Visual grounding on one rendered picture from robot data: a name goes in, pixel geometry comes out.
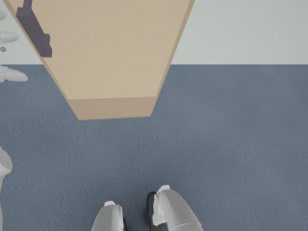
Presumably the robot left hand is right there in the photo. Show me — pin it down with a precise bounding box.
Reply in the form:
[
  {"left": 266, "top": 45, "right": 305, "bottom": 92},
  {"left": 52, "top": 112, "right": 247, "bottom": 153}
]
[{"left": 0, "top": 10, "right": 28, "bottom": 83}]

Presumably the left robot thigh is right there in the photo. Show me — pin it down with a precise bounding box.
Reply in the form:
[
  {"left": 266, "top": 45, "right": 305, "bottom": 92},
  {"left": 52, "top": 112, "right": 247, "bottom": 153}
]
[{"left": 91, "top": 204, "right": 124, "bottom": 231}]

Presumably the cupboard door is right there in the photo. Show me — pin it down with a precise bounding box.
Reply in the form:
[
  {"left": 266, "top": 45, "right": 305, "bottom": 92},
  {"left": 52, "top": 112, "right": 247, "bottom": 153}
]
[{"left": 9, "top": 0, "right": 190, "bottom": 100}]

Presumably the handle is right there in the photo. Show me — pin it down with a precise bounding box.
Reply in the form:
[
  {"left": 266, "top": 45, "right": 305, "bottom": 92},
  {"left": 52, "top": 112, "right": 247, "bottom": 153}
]
[{"left": 16, "top": 0, "right": 53, "bottom": 58}]

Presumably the right robot thigh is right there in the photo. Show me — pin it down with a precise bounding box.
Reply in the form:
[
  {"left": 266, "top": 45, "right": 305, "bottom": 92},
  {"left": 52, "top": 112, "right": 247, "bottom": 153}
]
[{"left": 154, "top": 189, "right": 204, "bottom": 231}]

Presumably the robot thigh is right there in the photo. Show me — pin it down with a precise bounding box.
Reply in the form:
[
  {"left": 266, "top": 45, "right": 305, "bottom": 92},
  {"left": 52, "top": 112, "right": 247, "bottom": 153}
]
[
  {"left": 91, "top": 204, "right": 124, "bottom": 231},
  {"left": 154, "top": 189, "right": 204, "bottom": 231}
]

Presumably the left robot upper arm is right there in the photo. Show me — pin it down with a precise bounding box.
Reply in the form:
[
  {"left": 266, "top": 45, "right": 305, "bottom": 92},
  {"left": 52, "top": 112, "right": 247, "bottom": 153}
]
[{"left": 0, "top": 146, "right": 13, "bottom": 231}]

